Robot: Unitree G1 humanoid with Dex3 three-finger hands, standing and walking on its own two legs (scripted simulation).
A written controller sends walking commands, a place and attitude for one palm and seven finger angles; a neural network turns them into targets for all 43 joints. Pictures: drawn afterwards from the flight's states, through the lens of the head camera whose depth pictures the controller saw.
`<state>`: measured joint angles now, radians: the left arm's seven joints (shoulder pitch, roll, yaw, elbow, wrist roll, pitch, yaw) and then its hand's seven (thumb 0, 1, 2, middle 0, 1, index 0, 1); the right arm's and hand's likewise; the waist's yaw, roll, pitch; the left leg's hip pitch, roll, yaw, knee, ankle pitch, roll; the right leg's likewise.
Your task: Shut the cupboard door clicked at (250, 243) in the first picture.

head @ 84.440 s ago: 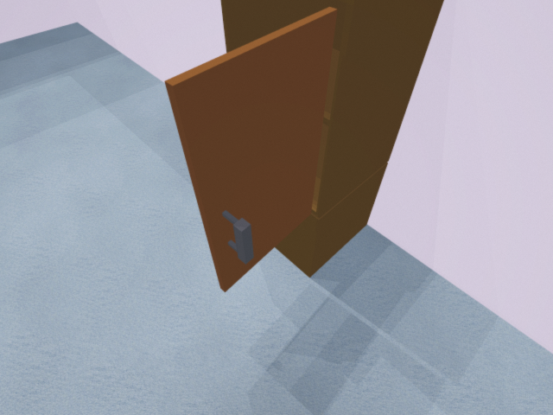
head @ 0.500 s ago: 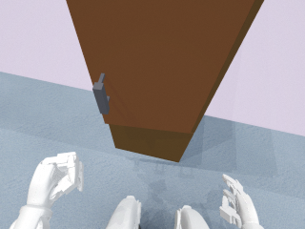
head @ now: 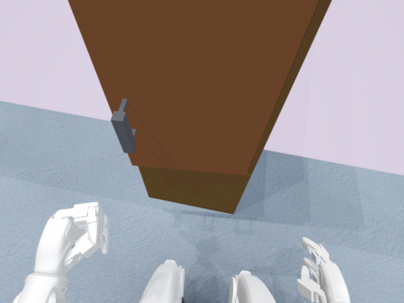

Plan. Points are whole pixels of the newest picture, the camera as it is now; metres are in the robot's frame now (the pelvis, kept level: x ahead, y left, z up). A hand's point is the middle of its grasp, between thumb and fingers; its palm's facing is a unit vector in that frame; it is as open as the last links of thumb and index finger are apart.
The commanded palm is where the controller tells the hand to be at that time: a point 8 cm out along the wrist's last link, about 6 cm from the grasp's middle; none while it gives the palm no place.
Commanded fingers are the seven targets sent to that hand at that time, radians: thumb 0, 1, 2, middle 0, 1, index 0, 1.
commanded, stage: bring the fist close to the handle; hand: left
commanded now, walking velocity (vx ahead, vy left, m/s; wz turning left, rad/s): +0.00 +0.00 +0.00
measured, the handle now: (127, 126) +0.48 +0.22 +0.01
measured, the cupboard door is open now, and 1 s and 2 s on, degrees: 7 7 3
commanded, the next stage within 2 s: push the door shut along its arc in 1.42 s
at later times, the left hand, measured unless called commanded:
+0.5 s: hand (118, 200) +0.29 +0.18 +0.03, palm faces -0.03 -1.00 -0.03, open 3.1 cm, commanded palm +0.28 +0.23 +0.03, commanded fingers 0.00 0.90 0.90 -1.30 -1.50 -1.30 -1.50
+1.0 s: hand (128, 169) +0.36 +0.18 +0.02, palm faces -0.02 -1.00 -0.02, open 3.1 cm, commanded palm +0.35 +0.23 +0.02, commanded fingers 0.00 0.90 0.90 -1.30 -1.50 -1.30 -1.50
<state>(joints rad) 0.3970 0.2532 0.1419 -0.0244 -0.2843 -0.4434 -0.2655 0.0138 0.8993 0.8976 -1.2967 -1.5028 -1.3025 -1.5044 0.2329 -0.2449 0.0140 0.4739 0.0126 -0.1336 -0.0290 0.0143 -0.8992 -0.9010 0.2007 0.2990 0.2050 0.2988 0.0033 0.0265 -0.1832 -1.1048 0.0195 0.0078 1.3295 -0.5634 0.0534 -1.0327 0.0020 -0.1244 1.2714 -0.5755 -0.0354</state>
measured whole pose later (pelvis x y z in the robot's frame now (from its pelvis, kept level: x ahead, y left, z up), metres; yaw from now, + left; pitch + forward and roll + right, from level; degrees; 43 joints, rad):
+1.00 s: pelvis +0.00 +0.00 -0.01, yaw -1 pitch +23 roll -3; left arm -0.26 0.27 0.21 0.56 -0.22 -0.49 -0.23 0.01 0.90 0.90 -1.30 -1.50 -1.30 -1.50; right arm 0.23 -0.26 0.01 0.58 0.01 -0.06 -0.01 0.01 -0.90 -0.90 0.20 0.30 0.20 0.30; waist -0.04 0.02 -0.18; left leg -1.19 0.02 0.03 1.35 -0.56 0.06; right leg -1.14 0.00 -0.10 1.30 -0.57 -0.03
